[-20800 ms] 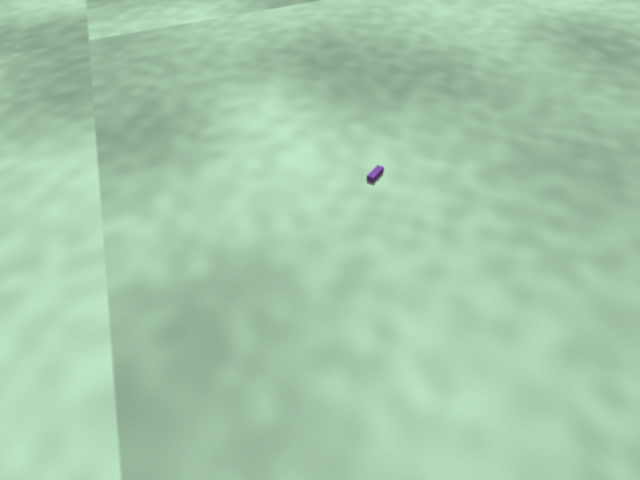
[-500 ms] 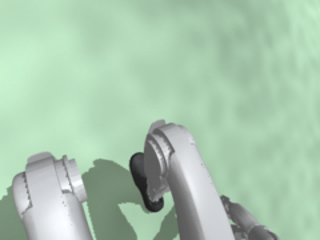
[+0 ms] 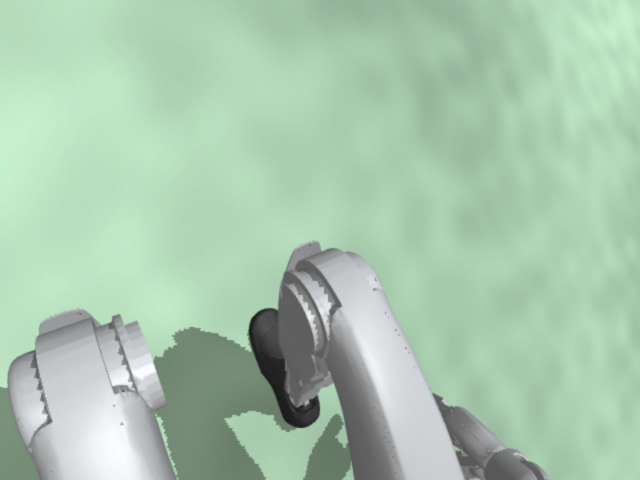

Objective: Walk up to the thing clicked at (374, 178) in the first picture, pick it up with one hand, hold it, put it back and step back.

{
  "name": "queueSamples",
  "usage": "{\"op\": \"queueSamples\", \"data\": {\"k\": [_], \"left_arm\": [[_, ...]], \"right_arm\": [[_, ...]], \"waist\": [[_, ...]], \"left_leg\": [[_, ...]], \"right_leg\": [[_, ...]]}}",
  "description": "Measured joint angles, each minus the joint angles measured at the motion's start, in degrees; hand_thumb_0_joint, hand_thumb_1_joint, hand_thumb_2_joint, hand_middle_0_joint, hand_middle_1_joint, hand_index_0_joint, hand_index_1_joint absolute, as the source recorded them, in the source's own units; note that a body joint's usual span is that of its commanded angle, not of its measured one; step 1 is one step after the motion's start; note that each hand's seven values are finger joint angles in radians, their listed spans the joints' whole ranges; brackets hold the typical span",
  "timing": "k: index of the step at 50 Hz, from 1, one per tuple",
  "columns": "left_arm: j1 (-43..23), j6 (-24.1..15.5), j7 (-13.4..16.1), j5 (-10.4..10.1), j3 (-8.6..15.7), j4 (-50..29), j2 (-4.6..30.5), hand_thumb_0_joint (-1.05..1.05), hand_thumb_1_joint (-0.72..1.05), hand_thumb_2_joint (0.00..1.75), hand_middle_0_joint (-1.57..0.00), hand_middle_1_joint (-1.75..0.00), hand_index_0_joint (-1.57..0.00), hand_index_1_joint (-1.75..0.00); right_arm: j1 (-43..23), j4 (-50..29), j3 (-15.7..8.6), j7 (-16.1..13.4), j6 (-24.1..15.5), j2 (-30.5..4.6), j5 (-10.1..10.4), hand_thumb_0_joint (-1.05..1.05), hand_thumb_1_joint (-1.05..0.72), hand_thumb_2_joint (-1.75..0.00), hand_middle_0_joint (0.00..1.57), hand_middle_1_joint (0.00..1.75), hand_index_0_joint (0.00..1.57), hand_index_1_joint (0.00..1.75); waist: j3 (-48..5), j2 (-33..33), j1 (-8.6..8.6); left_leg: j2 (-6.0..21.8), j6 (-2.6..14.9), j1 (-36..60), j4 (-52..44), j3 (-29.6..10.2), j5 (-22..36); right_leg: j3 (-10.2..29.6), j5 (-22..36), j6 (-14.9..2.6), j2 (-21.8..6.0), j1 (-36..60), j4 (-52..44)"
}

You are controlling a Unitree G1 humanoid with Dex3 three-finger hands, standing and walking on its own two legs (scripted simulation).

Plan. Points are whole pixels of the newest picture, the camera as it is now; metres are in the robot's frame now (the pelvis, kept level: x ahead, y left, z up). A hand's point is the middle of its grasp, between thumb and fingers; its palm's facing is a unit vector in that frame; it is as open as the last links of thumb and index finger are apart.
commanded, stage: rest palm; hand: left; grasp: from above
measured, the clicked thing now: out of the picture +0.46 +0.36 -0.29
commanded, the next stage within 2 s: close in 0.46 s
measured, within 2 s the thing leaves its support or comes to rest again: neither
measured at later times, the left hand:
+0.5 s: hand out of the picture +0.43 +0.35 -0.25, palm faces -0.48 -0.15 -0.86, open 13.8 cm
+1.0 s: hand out of the picture +0.44 +0.36 -0.25, palm faces -0.46 -0.13 -0.88, open 12.2 cm
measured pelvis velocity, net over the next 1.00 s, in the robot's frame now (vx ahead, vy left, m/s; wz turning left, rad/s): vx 0.00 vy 0.00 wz -0.01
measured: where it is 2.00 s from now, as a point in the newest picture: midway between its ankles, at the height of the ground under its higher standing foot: (222, 429)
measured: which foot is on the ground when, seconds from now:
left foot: down 0.00-1.00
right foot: down 0.00-1.00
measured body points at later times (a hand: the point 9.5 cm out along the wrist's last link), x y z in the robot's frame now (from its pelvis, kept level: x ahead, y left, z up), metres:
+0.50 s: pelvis +0.00 +0.00 +0.00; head +0.28 +0.14 +0.32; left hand +0.45 +0.35 -0.21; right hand +0.07 -0.26 -0.04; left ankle +0.06 +0.12 -0.27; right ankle +0.13 -0.12 -0.27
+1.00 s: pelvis +0.00 +0.00 +0.00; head +0.28 +0.15 +0.32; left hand +0.46 +0.36 -0.20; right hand +0.07 -0.25 -0.04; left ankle +0.06 +0.12 -0.27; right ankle +0.13 -0.12 -0.27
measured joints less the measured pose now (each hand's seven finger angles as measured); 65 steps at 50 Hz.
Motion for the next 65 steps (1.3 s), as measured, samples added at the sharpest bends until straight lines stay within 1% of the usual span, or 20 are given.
{"op": "queueSamples", "data": {"k": [4, 10, 15, 17, 19, 22, 25, 27, 29, 32, 35, 38, 43, 47, 53, 58, 62, 65], "left_arm": [[-0.3, 1.2, -0.6, -1.2, 1.3, 0.3, 0.8, 0.00, -0.42, 0.92, -0.21, -0.84, -0.17, -0.87], [0.0, 1.7, -3.6, -3.1, 3.4, -1.3, 2.4, 0.00, -0.44, 0.93, -0.21, -0.85, -0.17, -0.88], [0.7, 0.7, -6.6, -4.8, 3.3, -2.7, 3.2, 0.00, -0.45, 0.94, -0.20, -0.85, -0.16, -0.89], [1.1, -0.3, -7.4, -5.0, 3.1, -3.1, 3.3, 0.00, -0.45, 0.94, -0.20, -0.85, -0.16, -0.89], [1.6, -1.4, -7.7, -4.8, 2.7, -3.3, 3.3, 0.00, -0.45, 0.95, -0.20, -0.85, -0.16, -0.89], [2.3, -3.3, -7.5, -3.9, 2.4, -3.9, 3.1, 0.00, -0.45, 0.95, -0.20, -0.85, -0.15, -0.89], [2.7, -4.8, -6.2, -2.6, 2.5, -4.9, 2.8, 0.00, -0.46, 0.96, -0.20, -0.85, -0.15, -0.90], [2.6, -5.2, -4.7, -1.6, 2.2, -5.3, 2.6, 0.00, -0.46, 0.96, -0.20, -0.86, -0.15, -0.90], [2.4, -4.9, -3.1, -0.8, 1.7, -5.0, 2.4, 0.00, -0.46, 0.97, -0.19, -0.86, -0.14, -0.90], [1.6, -3.4, -1.1, -0.4, 0.4, -3.3, 2.1, 0.00, -0.44, 0.97, -0.20, -0.86, -0.15, -0.90], [0.4, -1.4, -0.4, -0.5, -1.1, -1.7, 1.6, 0.00, -0.40, 0.95, -0.22, -0.84, -0.18, -0.88], [-0.5, 0.2, -0.6, -1.4, -1.7, -0.5, 1.5, 0.00, -0.36, 0.91, -0.25, -0.82, -0.21, -0.85], [-1.0, 1.2, -2.1, -2.8, 0.3, -0.2, 2.4, 0.00, -0.28, 0.84, -0.30, -0.78, -0.27, -0.80], [-0.7, 1.2, -4.0, -3.6, 1.4, -1.3, 3.3, 0.00, -0.22, 0.79, -0.34, -0.75, -0.32, -0.76], [0.5, -0.3, -6.6, -4.3, 2.0, -3.7, 4.0, 0.00, -0.15, 0.72, -0.40, -0.71, -0.38, -0.72], [1.4, -2.1, -7.2, -3.7, 2.6, -5.1, 4.0, 0.00, -0.08, 0.67, -0.43, -0.68, -0.43, -0.68], [1.8, -3.4, -6.3, -2.7, 3.5, -5.0, 4.5, 0.00, -0.03, 0.64, -0.46, -0.66, -0.46, -0.65], [1.6, -3.7, -5.4, -2.0, 3.0, -4.7, 4.6, 0.00, 0.01, 0.61, -0.49, -0.64, -0.49, -0.63]], "right_arm": [[0.2, -0.6, 0.4, 0.4, -0.9, -0.4, 0.2, 0.00, -0.90, -0.90, 0.20, 0.30, 0.20, 0.30], [0.6, -1.3, 0.2, 0.3, -1.1, -1.3, 0.4, 0.00, -0.90, -0.90, 0.20, 0.30, 0.20, 0.30], [0.8, -1.5, 0.3, -0.1, 0.0, -1.7, 0.5, 0.00, -0.90, -0.90, 0.20, 0.30, 0.20, 0.30], [0.6, -1.6, 0.6, -0.4, 0.6, -1.8, 0.4, 0.00, -0.90, -0.90, 0.20, 0.30, 0.20, 0.30], [0.5, -1.9, 0.9, -0.6, 1.2, -1.8, 0.2, 0.00, -0.90, -0.90, 0.20, 0.30, 0.20, 0.30], [0.4, -2.2, 1.4, -0.8, 1.8, -1.8, -0.1, 0.00, -0.90, -0.90, 0.20, 0.30, 0.20, 0.30], [0.2, -2.3, 1.6, -0.9, 2.0, -1.7, -0.4, 0.00, -0.90, -0.90, 0.20, 0.30, 0.20, 0.30], [0.0, -1.9, 1.6, -0.9, 1.9, -1.6, -0.7, 0.00, -0.90, -0.90, 0.20, 0.30, 0.20, 0.30], [-0.5, -1.3, 1.4, -0.8, 1.7, -1.5, -1.0, 0.00, -0.90, -0.90, 0.20, 0.30, 0.20, 0.30], [-1.2, -0.5, 0.9, -0.8, 1.2, -1.2, -1.1, 0.00, -0.90, -0.90, 0.20, 0.30, 0.20, 0.30], [-1.6, -0.2, 0.4, -0.8, 0.3, -1.1, -0.9, 0.00, -0.90, -0.90, 0.20, 0.30, 0.20, 0.30], [-1.8, -0.4, 0.5, -0.5, -0.5, -1.2, -0.4, 0.00, -0.90, -0.90, 0.20, 0.30, 0.20, 0.30], [-1.4, -1.1, 1.1, -0.1, -1.2, -1.5, 0.1, 0.00, -0.89, -0.90, 0.20, 0.30, 0.20, 0.30], [-0.6, -1.5, 1.5, 0.0, -0.9, -1.5, 0.2, 0.00, -0.89, -0.90, 0.20, 0.30, 0.20, 0.30], [0.1, -2.2, 2.0, -0.1, 0.3, -1.3, 0.1, 0.00, -0.89, -0.90, 0.20, 0.30, 0.20, 0.30], [0.4, -2.9, 2.3, -0.4, 1.2, -1.4, -0.1, 0.00, -0.89, -0.90, 0.20, 0.30, 0.20, 0.30], [0.3, -3.4, 2.5, -0.6, 1.7, -1.8, -0.4, 0.00, -0.89, -0.90, 0.20, 0.30, 0.20, 0.30], [0.2, -3.1, 2.2, -0.9, 1.7, -2.0, -0.5, 0.00, -0.89, -0.90, 0.20, 0.30, 0.20, 0.30]], "waist": [[0.7, 0.0, -0.42], [1.9, 0.2, -0.49], [2.8, 0.2, -0.04], [3.1, 0.2, 0.23], [3.3, 0.0, 0.50], [3.5, -0.5, 0.83], [3.3, -1.1, 1.22], [2.8, -1.3, 1.38], [2.2, -1.5, 1.32], [1.3, -1.3, 1.04], [0.9, -0.9, 0.77], [1.0, -0.6, 0.53], [1.5, -0.4, 0.02], [2.0, -0.3, -0.13], [3.2, -0.3, 0.20], [3.9, -0.5, 0.60], [3.9, -0.8, 0.71], [3.6, -0.9, 0.76]], "left_leg": [[0.1, -0.06, 0.0, 0.1, -0.1, -0.1], [0.0, -0.34, 0.1, 0.4, -0.3, -0.4], [-0.1, -0.62, 0.5, 0.3, -0.8, -0.5], [-0.2, -0.74, 0.7, 0.2, -1.0, -0.5], [-0.3, -0.84, 0.9, 0.2, -1.3, -0.5], [-0.3, -0.97, 1.4, 0.1, -1.6, -0.5], [-0.3, -1.03, 1.7, 0.2, -1.8, -0.5], [-0.3, -1.06, 1.8, 0.2, -1.9, -0.6], [-0.2, -0.97, 1.8, 0.4, -1.9, -0.6], [-0.2, -0.61, 1.5, 0.5, -1.7, -0.5], [0.0, -0.12, 0.9, 0.3, -1.2, -0.2], [0.1, 0.33, 0.5, 0.0, -0.7, 0.0], [0.3, 0.52, 0.2, -0.2, -0.5, -0.1], [0.1, 0.22, 0.4, 0.0, -0.8, -0.5], [-0.1, -0.24, 0.9, 0.1, -1.3, -0.8], [-0.1, -0.57, 1.2, 0.1, -1.7, -0.6], [-0.1, -0.82, 1.4, 0.2, -2.1, -0.4], [0.0, -0.84, 1.4, 0.3, -2.1, -0.3]], "right_leg": [[0.0, 0.1, 0.19, 0.1, -0.2, 0.2], [-0.2, -0.1, 0.41, 0.0, -0.2, 0.4], [-0.5, -0.2, 0.42, -0.1, 0.2, 0.2], [-0.8, -0.2, 0.32, -0.1, 0.5, 0.0], [-1.0, -0.1, 0.21, -0.1, 0.9, -0.2], [-1.2, -0.1, 0.13, -0.1, 1.4, -0.4], [-1.4, 0.0, 0.06, -0.1, 1.7, -0.5], [-1.5, 0.0, 0.02, 0.0, 1.8, -0.4], [-1.5, 0.0, 0.15, 0.0, 1.8, -0.3], [-1.3, 0.1, 0.35, 0.1, 1.6, -0.3], [-1.0, 0.2, 0.16, 0.1, 1.3, -0.5], [-0.7, 0.3, 0.06, 0.1, 1.0, -0.8], [-0.6, 0.1, 0.17, 0.2, 0.7, -1.0], [-0.7, -0.2, 0.29, 0.0, 0.9, -0.7], [-1.1, -0.4, 0.37, -0.1, 1.3, -0.7], [-1.4, -0.1, 0.16, -0.1, 1.6, -0.8], [-1.7, 0.3, 0.00, 0.0, 1.6, -0.8], [-1.7, 0.5, 0.09, 0.0, 1.5, -0.7]]}}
